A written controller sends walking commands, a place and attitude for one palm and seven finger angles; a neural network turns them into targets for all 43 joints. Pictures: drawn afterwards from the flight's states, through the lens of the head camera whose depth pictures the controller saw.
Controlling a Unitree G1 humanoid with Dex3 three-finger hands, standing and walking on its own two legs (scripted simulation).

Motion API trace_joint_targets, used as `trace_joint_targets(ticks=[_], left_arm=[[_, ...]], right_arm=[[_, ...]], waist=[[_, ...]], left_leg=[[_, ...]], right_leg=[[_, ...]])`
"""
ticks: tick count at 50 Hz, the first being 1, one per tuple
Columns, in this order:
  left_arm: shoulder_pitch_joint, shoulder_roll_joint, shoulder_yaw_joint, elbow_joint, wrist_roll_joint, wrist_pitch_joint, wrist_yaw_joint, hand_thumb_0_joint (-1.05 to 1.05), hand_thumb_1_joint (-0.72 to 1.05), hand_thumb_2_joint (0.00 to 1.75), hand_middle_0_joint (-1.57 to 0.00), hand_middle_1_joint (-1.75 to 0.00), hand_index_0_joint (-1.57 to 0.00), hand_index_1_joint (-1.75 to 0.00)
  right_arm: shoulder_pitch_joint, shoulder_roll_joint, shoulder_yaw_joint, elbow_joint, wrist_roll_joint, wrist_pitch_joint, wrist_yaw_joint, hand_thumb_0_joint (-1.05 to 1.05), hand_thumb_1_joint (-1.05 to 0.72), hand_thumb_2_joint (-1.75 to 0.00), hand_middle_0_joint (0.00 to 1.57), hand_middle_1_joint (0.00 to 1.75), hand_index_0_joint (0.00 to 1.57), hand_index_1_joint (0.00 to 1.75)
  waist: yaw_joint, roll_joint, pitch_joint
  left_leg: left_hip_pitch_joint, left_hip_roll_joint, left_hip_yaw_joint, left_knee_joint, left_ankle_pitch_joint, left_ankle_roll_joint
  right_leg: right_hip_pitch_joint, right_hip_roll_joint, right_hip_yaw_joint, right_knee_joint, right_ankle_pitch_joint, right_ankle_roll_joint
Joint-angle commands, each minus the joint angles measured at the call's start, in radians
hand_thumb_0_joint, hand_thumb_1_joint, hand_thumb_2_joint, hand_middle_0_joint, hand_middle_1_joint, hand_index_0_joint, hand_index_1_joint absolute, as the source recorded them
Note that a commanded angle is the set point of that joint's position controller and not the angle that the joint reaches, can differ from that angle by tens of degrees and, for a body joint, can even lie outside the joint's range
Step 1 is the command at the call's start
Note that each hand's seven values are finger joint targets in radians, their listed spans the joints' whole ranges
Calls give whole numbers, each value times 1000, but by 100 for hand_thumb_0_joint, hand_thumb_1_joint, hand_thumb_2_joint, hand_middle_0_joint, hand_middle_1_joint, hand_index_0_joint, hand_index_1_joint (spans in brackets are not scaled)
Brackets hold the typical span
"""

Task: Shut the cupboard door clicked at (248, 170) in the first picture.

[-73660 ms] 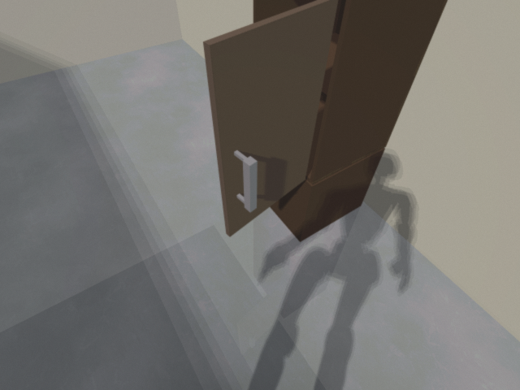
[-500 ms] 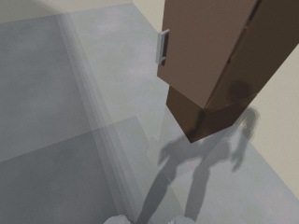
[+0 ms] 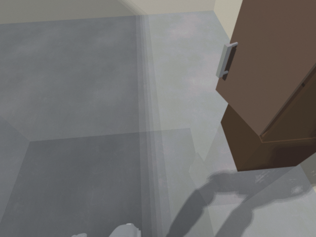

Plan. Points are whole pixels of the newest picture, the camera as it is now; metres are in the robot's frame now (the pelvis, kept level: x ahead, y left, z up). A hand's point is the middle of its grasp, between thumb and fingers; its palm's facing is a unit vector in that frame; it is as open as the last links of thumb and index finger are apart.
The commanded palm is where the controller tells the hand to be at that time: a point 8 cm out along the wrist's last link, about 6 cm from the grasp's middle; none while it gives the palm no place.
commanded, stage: walk to a spot facing it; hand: left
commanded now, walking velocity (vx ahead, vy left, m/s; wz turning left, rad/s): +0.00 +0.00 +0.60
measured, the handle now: (226, 60) +0.86 -0.31 -0.10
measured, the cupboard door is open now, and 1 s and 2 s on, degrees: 21 21 21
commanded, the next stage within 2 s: turn to face it in 1.70 s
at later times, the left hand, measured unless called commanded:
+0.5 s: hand out of the picture +0.02 +0.22 -0.15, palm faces +0.32 -0.89 -0.32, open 7.4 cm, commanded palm none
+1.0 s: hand out of the picture -0.05 +0.17 -0.19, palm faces +0.65 -0.74 -0.16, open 7.4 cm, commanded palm none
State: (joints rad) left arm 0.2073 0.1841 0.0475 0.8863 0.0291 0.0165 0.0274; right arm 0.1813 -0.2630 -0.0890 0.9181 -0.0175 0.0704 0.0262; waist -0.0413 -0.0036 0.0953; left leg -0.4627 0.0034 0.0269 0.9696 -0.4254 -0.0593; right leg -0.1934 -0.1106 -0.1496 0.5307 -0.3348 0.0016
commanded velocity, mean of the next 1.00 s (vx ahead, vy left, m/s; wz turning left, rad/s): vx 0.25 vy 0.00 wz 0.57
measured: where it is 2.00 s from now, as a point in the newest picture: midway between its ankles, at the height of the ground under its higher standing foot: (116, 197)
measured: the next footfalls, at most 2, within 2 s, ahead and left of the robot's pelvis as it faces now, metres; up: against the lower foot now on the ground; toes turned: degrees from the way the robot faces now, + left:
left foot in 0.12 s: +0.04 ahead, +0.14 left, +0.00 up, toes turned +10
right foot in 0.44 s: +0.08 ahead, -0.11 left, +0.00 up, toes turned +11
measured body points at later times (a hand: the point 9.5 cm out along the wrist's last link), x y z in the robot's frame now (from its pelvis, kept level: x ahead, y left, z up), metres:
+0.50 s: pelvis +0.01 -0.02 -0.01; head +0.04 -0.04 +0.44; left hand +0.01 +0.26 -0.13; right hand +0.15 -0.24 -0.17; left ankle -0.01 +0.12 -0.71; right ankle +0.04 -0.12 -0.74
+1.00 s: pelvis +0.12 +0.08 -0.03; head +0.15 +0.12 +0.42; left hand -0.08 +0.21 -0.18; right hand +0.38 -0.02 -0.15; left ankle +0.13 +0.18 -0.74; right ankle +0.08 -0.11 -0.67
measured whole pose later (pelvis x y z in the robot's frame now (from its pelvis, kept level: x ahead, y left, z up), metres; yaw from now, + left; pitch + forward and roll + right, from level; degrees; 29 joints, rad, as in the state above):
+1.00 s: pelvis +0.12 +0.08 -0.03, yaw +37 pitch -1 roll +0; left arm 0.43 0.17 0.06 1.04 0.02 0.01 -0.02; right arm 0.08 -0.21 -0.04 0.87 -0.03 -0.04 0.03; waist 0.03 -0.03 0.12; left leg -0.42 -0.01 0.15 0.70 -0.25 0.10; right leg -0.22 -0.20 -0.18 1.10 -0.51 0.05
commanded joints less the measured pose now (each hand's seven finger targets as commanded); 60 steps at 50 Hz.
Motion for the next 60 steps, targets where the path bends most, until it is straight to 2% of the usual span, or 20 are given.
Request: trace_joint_targets(ticks=[1, 4, 5, 6, 7, 12, 17, 20, 21, 22, 23, 26, 30, 40, 43, 45, 47, 49, 52, 60], left_arm=[[95, 245, 74, -41, 5, -20, 15, 0, 90, 90, -20, -30, -20, -30], [77, 245, 77, -46, -4, -14, 8, 0, 90, 90, -20, -30, -20, -30], [76, 218, 71, -58, -13, -10, 4, 0, 90, 90, -20, -30, -20, -30], [59, 139, 50, -97, -20, -6, -4, 0, 90, 90, -20, -30, -20, -30], [-38, 144, 35, -133, -8, 5, 4, 0, 90, 90, -20, -30, -20, -30], [-20, 148, 51, -97, -9, 14, -11, 0, 90, 90, -20, -30, -20, -30], [-8, 137, 48, -89, -4, 3, -35, 0, 90, 90, -20, -30, -20, -30], [131, 141, 55, -45, -1, -7, -42, 0, 90, 90, -20, -30, -20, -30], [236, 167, 68, -19, 7, -15, -39, 0, 90, 90, -20, -30, -20, -30], [304, 264, 87, -17, 24, -27, -25, 0, 90, 90, -20, -30, -20, -30], [254, 294, 76, -35, 8, -24, -12, 0, 90, 90, -20, -30, -20, -30], [32, 199, 57, -78, -4, -58, -9, 0, 90, 90, -20, -30, -20, -30], [125, 135, 43, -23, -6, -84, -12, 0, 90, 90, -20, -30, -20, -30], [297, 140, 46, 78, 5, -90, -7, 0, 90, 90, -20, -30, -20, -30], [259, 179, 56, 72, 5, -90, -13, 0, 90, 90, -20, -30, -20, -30], [226, 196, 56, 66, -8, -87, -20, 0, 90, 90, -20, -30, -20, -30], [124, 119, 37, -33, -18, -80, -46, 0, 90, 90, -20, -30, -20, -30], [12, 122, 46, -77, -11, -73, -30, 0, 90, 90, -20, -30, -20, -30], [135, 78, 48, 12, 8, -45, -40, 0, 90, 90, -20, -30, -20, -30], [12, 72, 45, -18, 4, -27, -51, 0, 90, 90, -20, -30, -20, -30]], right_arm=[[-74, -17, 11, -99, 5, -28, 1, 0, -90, -90, 20, 30, 20, 30], [12, -52, 5, -81, 0, -38, -2, 0, -90, -90, 20, 30, 20, 30], [82, -118, -11, -63, -6, -47, -3, 0, -90, -90, 20, 30, 20, 30], [146, -232, -40, -54, -11, -53, -14, 0, -90, -90, 20, 30, 20, 30], [211, -246, -43, -26, -3, -43, -22, 0, -90, -90, 20, 30, 20, 30], [32, -156, -7, -75, -16, -50, -50, 0, -90, -90, 20, 30, 20, 30], [2, -185, -19, -80, -21, -47, -35, 0, -90, -90, 20, 30, 20, 30], [-62, -180, -22, -95, -16, -41, -31, 0, -90, -90, 20, 30, 20, 30], [-96, -146, -17, -113, -11, -42, -30, 0, -90, -90, 20, 30, 20, 30], [-102, -61, 1, -136, 4, -45, -23, 0, -90, -90, 20, 30, 20, 30], [-139, -50, 3, -153, -6, -52, -18, 0, -90, -90, 20, 30, 20, 30], [-37, -67, -14, -97, -24, -38, 3, 0, -90, -90, 20, 30, 20, 30], [-23, -8, 2, -63, -12, -45, 24, 0, -90, -90, 20, 30, 20, 30], [-215, 30, 35, -113, -13, -65, 37, 0, -90, -90, 20, 30, 20, 30], [-122, 12, 30, -97, -12, -80, 30, 0, -90, -90, 20, 30, 20, 30], [103, -45, 12, -40, -20, -90, 16, 0, -90, -90, 20, 30, 20, 30], [342, -270, -42, 10, -18, -99, -14, 0, -90, -90, 20, 30, 20, 30], [269, -234, -27, 15, -7, -96, -30, 0, -90, -90, 20, 30, 20, 30], [54, -97, 18, -35, -9, -121, -41, 0, -90, -90, 20, 30, 20, 30], [155, -48, 25, 41, 2, -146, -47, 0, -90, -90, 20, 30, 20, 30]], waist=[[82, -208, -107], [31, -158, -144], [-9, -2, -207], [-40, 322, -239], [-72, 232, -226], [7, 191, -162], [15, 158, -96], [87, 125, -76], [141, 26, -78], [184, -276, -86], [164, -349, -18], [16, -179, 33], [33, -136, -13], [105, -153, 6], [53, -158, -45], [-65, -85, -180], [-162, 273, -314], [-102, 25, -181], [23, 131, -52], [36, 54, -19]], left_leg=[[5, 3, 64, -214, -21, 11], [212, -11, 75, -473, 175, 32], [406, 84, -39, -555, 442, 63], [570, 363, -409, -564, 892, 209], [538, 416, -414, -560, 1006, 281], [362, 244, -283, -594, 528, 223], [199, 190, -342, -689, -94, 204], [-34, 140, -347, -635, -282, 182], [-197, 57, -282, -499, -311, 146], [-406, -77, -112, -150, -274, 76], [-396, -61, -91, 148, -177, 60], [-295, 46, -123, 344, 88, 40], [-262, 50, -25, 224, 206, 22], [-243, 71, 92, -191, 141, 71], [-23, 5, 159, -294, 61, 119], [363, -49, 170, -428, 164, 149], [778, 391, -540, -591, 276, 336], [559, 430, -490, -680, 207, 331], [221, 267, -257, -742, 98, 218], [304, 202, -204, -825, 239, 245]], right_leg=[[181, -239, 100, -44, 735, -128], [104, -212, 27, 99, 673, -58], [-49, -166, -18, 255, 463, -5], [-345, -14, -31, 474, -227, 71], [-382, -6, 87, 579, -340, 59], [-347, 3, 148, 556, -120, 63], [-220, 64, 82, 281, -117, 51], [58, 115, 33, 82, -34, 48], [228, 80, 81, -42, -100, 37], [331, -188, 423, -296, -435, -42], [136, -382, 679, -450, -584, -104], [-71, -305, 453, -440, -397, -84], [100, -188, 77, -337, 145, -59], [328, -278, -63, -249, 544, -83], [288, -291, -119, -104, 791, -80], [120, -233, -192, 224, 757, -34], [-480, -10, -76, 779, -233, 54], [-524, -62, 97, 859, -164, 28], [-379, -91, 135, 705, 12, 36], [-464, -48, 140, 464, 239, 59]])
